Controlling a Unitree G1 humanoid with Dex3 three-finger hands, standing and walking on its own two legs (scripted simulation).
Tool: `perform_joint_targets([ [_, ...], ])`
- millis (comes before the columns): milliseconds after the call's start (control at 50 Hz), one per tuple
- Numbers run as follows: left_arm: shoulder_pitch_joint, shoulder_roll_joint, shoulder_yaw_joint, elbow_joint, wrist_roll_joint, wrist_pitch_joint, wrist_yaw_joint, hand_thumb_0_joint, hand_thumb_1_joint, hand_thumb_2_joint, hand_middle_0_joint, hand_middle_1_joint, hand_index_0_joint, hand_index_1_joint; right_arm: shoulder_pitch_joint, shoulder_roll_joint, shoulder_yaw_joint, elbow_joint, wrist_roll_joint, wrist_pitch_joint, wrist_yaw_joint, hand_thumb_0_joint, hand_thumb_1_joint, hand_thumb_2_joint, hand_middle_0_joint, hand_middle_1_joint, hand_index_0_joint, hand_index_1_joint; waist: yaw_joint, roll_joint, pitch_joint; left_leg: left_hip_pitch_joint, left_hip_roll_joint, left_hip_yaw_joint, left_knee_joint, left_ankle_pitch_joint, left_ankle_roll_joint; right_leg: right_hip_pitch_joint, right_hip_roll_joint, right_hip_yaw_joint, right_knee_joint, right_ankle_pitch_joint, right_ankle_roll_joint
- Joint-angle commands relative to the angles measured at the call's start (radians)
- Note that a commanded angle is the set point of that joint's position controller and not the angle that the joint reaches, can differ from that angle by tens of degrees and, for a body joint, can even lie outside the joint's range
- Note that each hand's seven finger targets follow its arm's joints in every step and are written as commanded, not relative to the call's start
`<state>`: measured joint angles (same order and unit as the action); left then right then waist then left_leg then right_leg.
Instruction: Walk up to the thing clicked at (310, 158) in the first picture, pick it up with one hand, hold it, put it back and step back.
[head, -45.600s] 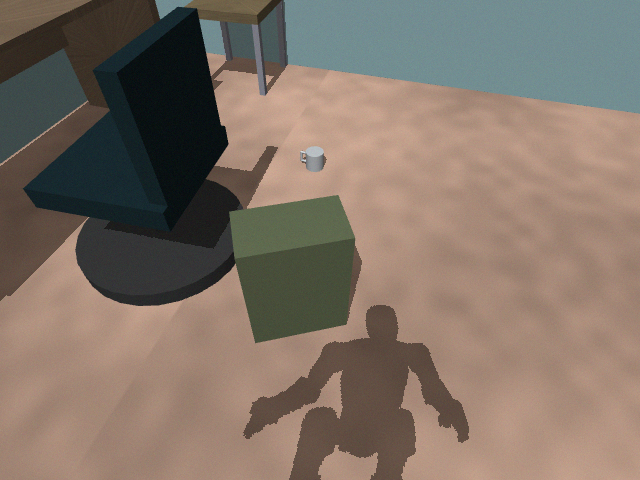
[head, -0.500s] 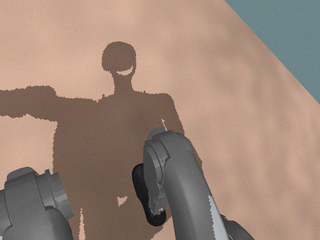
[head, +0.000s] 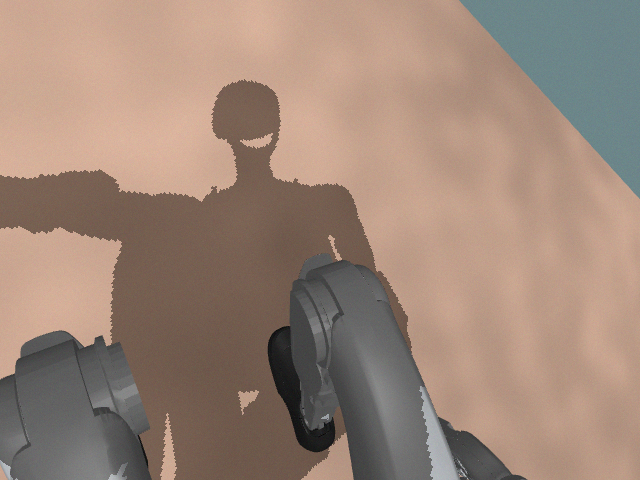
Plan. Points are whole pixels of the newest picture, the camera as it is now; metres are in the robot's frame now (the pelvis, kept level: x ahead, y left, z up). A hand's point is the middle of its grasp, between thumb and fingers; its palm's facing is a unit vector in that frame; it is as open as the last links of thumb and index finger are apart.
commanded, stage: withdraw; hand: left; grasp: from above
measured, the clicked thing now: out of the picture +0.46 +0.38 -0.26
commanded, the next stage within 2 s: home in 1.04 s
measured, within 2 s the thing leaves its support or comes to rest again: neither
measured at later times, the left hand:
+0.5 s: hand out of the picture +0.46 +0.40 -0.11, palm faces -0.35 -0.08 -0.93, open 14.2 cm
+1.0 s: hand out of the picture +0.44 +0.37 -0.10, palm faces -0.46 -0.10 -0.88, open 13.7 cm
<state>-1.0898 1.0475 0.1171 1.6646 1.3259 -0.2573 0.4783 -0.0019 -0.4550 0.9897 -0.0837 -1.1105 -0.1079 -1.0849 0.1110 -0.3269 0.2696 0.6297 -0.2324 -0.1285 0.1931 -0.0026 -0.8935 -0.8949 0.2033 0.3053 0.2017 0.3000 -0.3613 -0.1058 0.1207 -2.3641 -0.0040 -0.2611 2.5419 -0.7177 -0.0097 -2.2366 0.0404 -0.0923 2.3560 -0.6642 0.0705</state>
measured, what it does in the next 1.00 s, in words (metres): stands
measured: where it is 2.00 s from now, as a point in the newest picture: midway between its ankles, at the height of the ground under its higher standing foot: (227, 454)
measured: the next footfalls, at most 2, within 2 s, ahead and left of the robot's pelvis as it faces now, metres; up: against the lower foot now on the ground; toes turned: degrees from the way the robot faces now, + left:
none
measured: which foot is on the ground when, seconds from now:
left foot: down 0.00-1.00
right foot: down 0.00-1.00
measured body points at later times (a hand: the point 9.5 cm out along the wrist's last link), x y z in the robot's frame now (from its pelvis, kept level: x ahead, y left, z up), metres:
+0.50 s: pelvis +0.00 +0.00 +0.02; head +0.23 +0.12 +0.39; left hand +0.47 +0.40 -0.06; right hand +0.08 -0.26 -0.06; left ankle +0.06 +0.13 -0.27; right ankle +0.12 -0.14 -0.27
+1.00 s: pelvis -0.02 -0.01 +0.04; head +0.21 +0.11 +0.40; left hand +0.46 +0.37 -0.05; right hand +0.05 -0.28 -0.04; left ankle +0.06 +0.13 -0.27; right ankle +0.12 -0.14 -0.27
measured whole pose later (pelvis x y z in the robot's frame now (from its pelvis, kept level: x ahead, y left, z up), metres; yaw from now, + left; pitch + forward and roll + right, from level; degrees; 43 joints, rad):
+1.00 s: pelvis -0.02 -0.01 +0.04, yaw +5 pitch +32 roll -11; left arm -1.09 0.93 0.06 1.44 1.30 -0.31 0.21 0.00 -0.47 0.97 -0.14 -0.96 -0.14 -0.96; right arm 0.18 -0.32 0.17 0.63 -0.14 0.06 0.09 0.00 -0.91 -0.90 0.20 0.30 0.20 0.30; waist -0.30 -0.02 -0.01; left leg -2.32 -0.01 -0.17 2.37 -0.62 0.00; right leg -2.21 0.00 -0.04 2.24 -0.62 0.05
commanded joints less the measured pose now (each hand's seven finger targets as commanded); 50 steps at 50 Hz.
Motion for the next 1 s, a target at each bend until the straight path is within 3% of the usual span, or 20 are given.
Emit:
perform_joint_targets([
  [0,-0.273,0.238,0.015,-0.138,-0.028,-0.006,0.045,0.0,-0.456,1.02,-0.076,-1.111,-0.093,-1.092,0.195,-0.318,-0.101,0.021,0.009,0.0,-0.013,0.0,-0.887,-0.896,0.201,0.301,0.201,0.301,-0.03,0.536,-0.654,0.542,0.033,0.117,-0.29,0.239,0.008,0.305,0.035,-0.161,-0.169,0.255,-0.09],
  [40,-0.248,0.225,0.008,-0.106,-0.018,-0.002,0.043,0.0,-0.44,0.998,-0.073,-1.115,-0.097,-1.089,0.194,-0.324,-0.106,0.014,0.01,-0.003,-0.012,0.0,-0.887,-0.895,0.201,0.301,0.201,0.301,-0.044,0.518,-0.629,0.539,0.032,0.118,-0.285,0.245,0.009,0.298,0.033,-0.162,-0.168,0.26,-0.088],
  [60,-0.266,0.238,0.012,-0.109,-0.018,-0.002,0.043,0.0,-0.516,0.982,-0.063,-1.051,-0.08,-1.032,0.186,-0.321,-0.103,0.013,0.011,-0.002,-0.015,0.0,-0.904,-0.899,0.201,0.3,0.201,0.3,-0.042,0.503,-0.639,0.518,0.033,0.12,-0.275,0.23,0.014,0.305,0.038,-0.159,-0.173,0.25,-0.088],
  [100,-0.304,0.277,0.026,-0.178,-0.02,-0.006,0.048,0.0,-0.534,0.994,-0.063,-1.041,-0.073,-1.03,0.194,-0.318,-0.102,0.024,0.016,0.002,-0.019,0.0,-0.907,-0.901,0.201,0.3,0.201,0.3,-0.017,0.571,-0.687,0.567,0.033,0.124,-0.285,0.263,0.006,0.318,0.031,-0.152,-0.166,0.275,-0.092],
  [140,-0.288,0.275,0.032,-0.189,-0.012,0.006,0.042,0.0,-0.536,0.995,-0.064,-1.039,-0.073,-1.029,0.2,-0.318,-0.108,0.02,0.012,0.0,-0.016,0.0,-0.908,-0.901,0.201,0.3,0.201,0.3,-0.018,0.594,-0.693,0.591,0.034,0.124,-0.291,0.273,0.002,0.305,0.032,-0.155,-0.158,0.276,-0.093],
  [200,-0.3,0.311,0.068,-0.311,-0.022,0.016,0.036,0.0,-0.541,0.996,-0.065,-1.032,-0.071,-1.025,0.203,-0.314,-0.125,0.011,0.021,0.009,-0.018,0.0,-0.908,-0.902,0.201,0.3,0.201,0.3,0.019,0.645,-0.796,0.628,0.031,0.136,-0.3,0.31,-0.001,0.336,0.027,-0.147,-0.16,0.304,-0.096],
  [300,-0.236,0.287,0.109,-0.499,-0.05,0.063,-0.031,0.0,-0.546,1.002,-0.068,-1.013,-0.068,-1.013,0.215,-0.299,-0.191,0.0,0.048,0.036,-0.007,0.0,-0.907,-0.903,0.201,0.301,0.201,0.301,0.083,0.706,-0.885,0.65,0.019,0.167,-0.331,0.332,-0.002,0.315,0.014,-0.12,-0.176,0.304,-0.108],
  [320,-0.202,0.257,0.098,-0.512,-0.061,0.078,-0.056,0.0,-0.543,1.0,-0.068,-1.01,-0.068,-1.009,0.225,-0.281,-0.202,0.0,0.062,0.042,0.0,0.0,-0.906,-0.903,0.2,0.3,0.2,0.3,0.1,0.7,-0.898,0.655,0.018,0.169,-0.348,0.331,0.001,0.318,0.013,-0.109,-0.178,0.302,-0.109],
  [360,-0.168,0.187,0.078,-0.528,-0.089,0.106,-0.109,0.0,-0.54,1.002,-0.069,-1.004,-0.067,-1.005,0.237,-0.279,-0.232,0.007,0.081,0.063,0.001,0.0,-0.905,-0.903,0.2,0.301,0.2,0.301,0.107,0.632,-0.868,0.649,0.014,0.172,-0.378,0.312,0.007,0.292,0.009,-0.1,-0.218,0.279,-0.11],
  [400,-0.198,0.121,0.032,-0.58,-0.112,0.119,-0.176,0.0,-0.544,1.01,-0.07,-1.003,-0.064,-1.008,0.258,-0.269,-0.252,0.004,0.099,0.089,-0.005,0.0,-0.907,-0.904,0.2,0.301,0.2,0.301,0.085,0.6,-0.866,0.639,0.009,0.169,-0.413,0.265,0.01,0.3,0.005,-0.093,-0.251,0.244,-0.114],
  [440,-0.2,0.095,0.007,-0.621,-0.133,0.131,-0.248,0.0,-0.549,1.016,-0.071,-1.009,-0.064,-1.016,0.272,-0.257,-0.275,0.008,0.121,0.12,-0.017,0.0,-0.909,-0.905,0.2,0.301,0.2,0.301,0.1,0.566,-0.866,0.663,0.01,0.163,-0.462,0.238,0.012,0.308,0.002,-0.081,-0.28,0.218,-0.112],
  [500,-0.208,-0.026,-0.07,-0.624,-0.179,0.131,-0.345,0.0,-0.54,1.018,-0.076,-1.009,-0.068,-1.017,0.289,-0.239,-0.283,0.013,0.136,0.153,-0.043,0.0,-0.907,-0.905,0.2,0.301,0.201,0.301,0.063,0.458,-0.808,0.633,0.008,0.163,-0.474,0.218,0.023,0.324,0.001,-0.069,-0.331,0.207,-0.111],
  [540,-0.217,-0.028,-0.081,-0.621,-0.197,0.121,-0.39,0.0,-0.528,1.012,-0.084,-1.003,-0.077,-1.011,0.295,-0.24,-0.274,0.01,0.143,0.167,-0.065,0.0,-0.906,-0.904,0.2,0.301,0.2,0.301,0.049,0.374,-0.749,0.58,0.003,0.165,-0.467,0.207,0.033,0.338,-0.007,-0.062,-0.365,0.199,-0.109],
  [620,-0.223,0.006,-0.074,-0.591,-0.2,0.076,-0.438,0.0,-0.482,0.98,-0.128,-0.964,-0.12,-0.974,0.268,-0.225,-0.253,-0.014,0.149,0.186,-0.097,0.0,-0.903,-0.903,0.2,0.3,0.2,0.3,0.071,0.347,-0.713,0.575,0.0,0.156,-0.502,0.187,0.029,0.33,-0.018,-0.051,-0.376,0.163,-0.114],
  [700,-0.245,0.045,-0.065,-0.534,-0.174,0.014,-0.425,0.0,-0.485,0.981,-0.121,-0.968,-0.115,-0.976,0.248,-0.21,-0.225,-0.027,0.144,0.193,-0.118,0.0,-0.903,-0.902,0.2,0.3,0.2,0.3,0.086,0.36,-0.729,0.574,-0.001,0.171,-0.505,0.177,0.031,0.335,-0.017,-0.042,-0.371,0.161,-0.11],
  [820,-0.314,0.081,-0.057,-0.415,-0.103,-0.044,-0.306,0.0,-0.468,0.963,-0.139,-0.951,-0.135,-0.956,0.236,-0.22,-0.191,-0.02,0.117,0.197,-0.121,0.0,-0.902,-0.9,0.2,0.3,0.2,0.3,0.058,0.41,-0.731,0.575,-0.001,0.18,-0.485,0.153,0.032,0.305,-0.01,-0.054,-0.338,0.151,-0.106],
  [880,-0.348,0.121,-0.038,-0.37,-0.074,-0.053,-0.247,0.0,-0.473,0.964,-0.129,-0.962,-0.128,-0.964,0.235,-0.234,-0.18,-0.014,0.103,0.19,-0.117,0.0,-0.902,-0.899,0.2,0.3,0.2,0.3,0.049,0.431,-0.743,0.573,-0.004,0.18,-0.462,0.151,0.03,0.284,-0.009,-0.062,-0.316,0.148,-0.106],
  [920,-0.391,0.178,-0.009,-0.383,-0.046,-0.055,-0.214,0.0,-0.466,0.954,-0.144,-0.946,-0.141,-0.949,0.24,-0.241,-0.177,-0.015,0.094,0.183,-0.114,0.0,-0.904,-0.9,0.2,0.3,0.2,0.3,0.051,0.48,-0.777,0.596,-0.004,0.178,-0.452,0.16,0.025,0.275,-0.011,-0.069,-0.294,0.156,-0.106],
  [960,-0.408,0.234,0.026,-0.403,-0.03,-0.047,-0.187,0.0,-0.451,0.939,-0.156,-0.935,-0.154,-0.937,0.236,-0.251,-0.179,-0.019,0.091,0.178,-0.11,0.0,-0.903,-0.899,0.2,0.3,0.2,0.3,0.082,0.541,-0.826,0.633,-0.004,0.182,-0.456,0.165,0.019,0.268,-0.013,-0.069,-0.275,0.159,-0.109],
  [980,-0.394,0.238,0.033,-0.388,-0.027,-0.038,-0.177,0.0,-0.457,0.943,-0.146,-0.939,-0.145,-0.94,0.244,-0.25,-0.184,-0.026,0.089,0.175,-0.107,0.0,-0.902,-0.899,0.2,0.3,0.2,0.3,0.077,0.547,-0.826,0.63,-0.004,0.181,-0.453,0.152,0.019,0.265,-0.011,-0.072,-0.273,0.148,-0.108],
])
